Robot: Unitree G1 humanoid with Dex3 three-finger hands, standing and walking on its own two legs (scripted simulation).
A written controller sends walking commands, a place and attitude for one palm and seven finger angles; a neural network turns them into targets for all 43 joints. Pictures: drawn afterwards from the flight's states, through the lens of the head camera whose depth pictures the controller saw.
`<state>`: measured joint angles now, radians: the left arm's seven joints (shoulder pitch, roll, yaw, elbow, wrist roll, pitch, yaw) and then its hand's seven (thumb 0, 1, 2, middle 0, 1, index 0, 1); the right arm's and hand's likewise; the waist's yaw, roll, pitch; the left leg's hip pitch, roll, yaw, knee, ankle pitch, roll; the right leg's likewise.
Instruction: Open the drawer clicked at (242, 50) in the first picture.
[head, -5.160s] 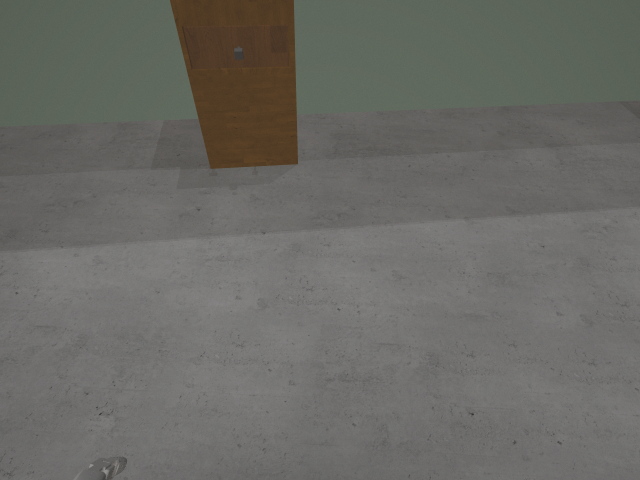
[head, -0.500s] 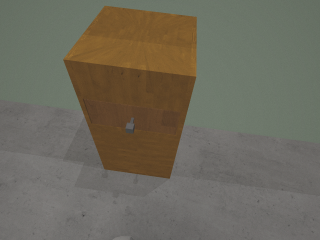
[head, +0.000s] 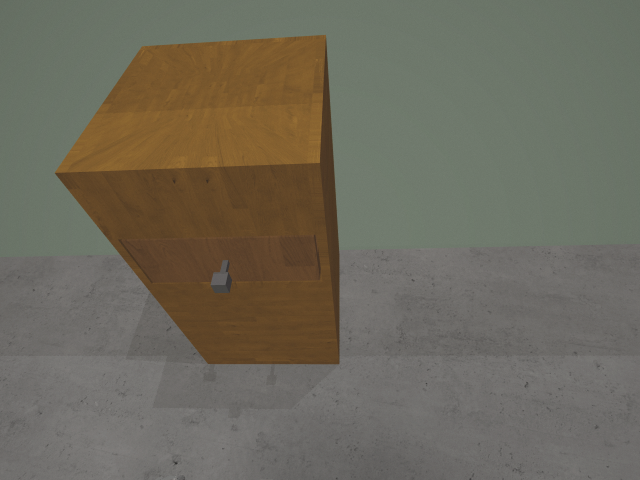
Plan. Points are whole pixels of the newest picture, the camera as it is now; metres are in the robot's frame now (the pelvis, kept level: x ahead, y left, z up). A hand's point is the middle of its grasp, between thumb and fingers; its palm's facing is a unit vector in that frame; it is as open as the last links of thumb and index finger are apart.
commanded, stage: come to a stop and stand still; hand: left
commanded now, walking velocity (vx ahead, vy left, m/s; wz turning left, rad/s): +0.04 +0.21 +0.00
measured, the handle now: (223, 275) +0.51 +0.24 -0.18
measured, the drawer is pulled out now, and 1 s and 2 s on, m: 0.00 0.00 0.00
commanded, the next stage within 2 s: look again from close up in 1.16 s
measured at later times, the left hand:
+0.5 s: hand out of the picture -0.05 +0.22 -0.17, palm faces +0.10 -0.97 -0.23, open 7.3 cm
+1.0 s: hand out of the picture +0.02 +0.19 -0.17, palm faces +0.07 -0.97 -0.22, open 7.2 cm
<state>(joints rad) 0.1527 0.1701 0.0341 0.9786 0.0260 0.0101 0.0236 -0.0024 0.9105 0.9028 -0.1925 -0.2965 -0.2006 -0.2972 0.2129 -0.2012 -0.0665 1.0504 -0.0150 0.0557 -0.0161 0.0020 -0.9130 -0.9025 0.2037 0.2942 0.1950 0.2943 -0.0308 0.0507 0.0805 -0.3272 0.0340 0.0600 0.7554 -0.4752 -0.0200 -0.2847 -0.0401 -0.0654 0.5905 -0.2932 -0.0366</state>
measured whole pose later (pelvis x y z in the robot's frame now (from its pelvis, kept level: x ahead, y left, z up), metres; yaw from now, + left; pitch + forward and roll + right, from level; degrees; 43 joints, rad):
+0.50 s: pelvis -0.04 +0.03 +0.01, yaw +2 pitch +1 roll +0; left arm 0.29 0.20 0.05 1.08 0.02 0.04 0.01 0.00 0.91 0.90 -0.20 -0.30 -0.20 -0.30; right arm 0.25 -0.20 -0.04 1.02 -0.03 0.00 -0.01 0.00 -0.91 -0.90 0.20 0.29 0.19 0.29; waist 0.02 0.00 -0.01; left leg -0.15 0.02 0.01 0.42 -0.31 0.01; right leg -0.35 -0.03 -0.08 0.51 -0.25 0.00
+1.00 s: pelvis +0.00 +0.01 +0.00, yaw +3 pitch +1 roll -1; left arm 0.22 0.15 0.02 1.13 0.00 -0.01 0.04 0.01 0.95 0.90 -0.20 -0.30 -0.20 -0.30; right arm 0.33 -0.12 -0.01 1.17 -0.01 -0.01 -0.05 0.00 -0.91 -0.90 0.20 0.29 0.19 0.29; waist -0.02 0.03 0.02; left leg -0.08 0.07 0.02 0.43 -0.36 -0.05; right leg -0.20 0.01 -0.10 0.47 -0.29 -0.04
